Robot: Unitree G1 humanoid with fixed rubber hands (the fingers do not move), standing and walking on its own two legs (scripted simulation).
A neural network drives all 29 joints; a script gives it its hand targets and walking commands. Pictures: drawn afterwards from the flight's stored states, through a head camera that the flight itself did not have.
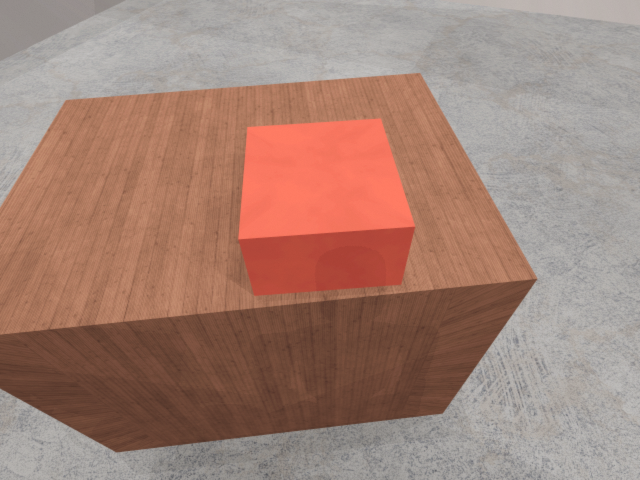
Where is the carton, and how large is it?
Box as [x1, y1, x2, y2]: [238, 119, 414, 295]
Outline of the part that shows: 380,119 247,127 238,239 254,295 400,284 414,229 414,224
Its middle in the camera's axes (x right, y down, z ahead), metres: +0.00 -0.06 +0.66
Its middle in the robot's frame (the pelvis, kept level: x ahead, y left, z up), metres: +0.54 +0.02 +0.01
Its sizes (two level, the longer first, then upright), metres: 0.263 0.239 0.141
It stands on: a pedestal, 0.72 m high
